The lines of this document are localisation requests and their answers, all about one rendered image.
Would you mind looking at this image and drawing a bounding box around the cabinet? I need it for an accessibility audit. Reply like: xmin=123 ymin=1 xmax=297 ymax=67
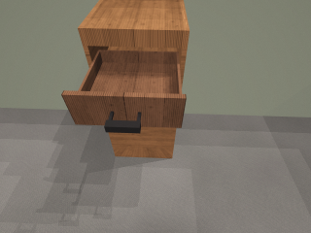
xmin=78 ymin=0 xmax=190 ymax=159

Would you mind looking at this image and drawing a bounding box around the drawer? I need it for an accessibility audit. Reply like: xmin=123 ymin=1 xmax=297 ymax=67
xmin=61 ymin=50 xmax=187 ymax=128

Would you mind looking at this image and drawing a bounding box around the handle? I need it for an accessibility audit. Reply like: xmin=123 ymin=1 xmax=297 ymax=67
xmin=104 ymin=111 xmax=142 ymax=134

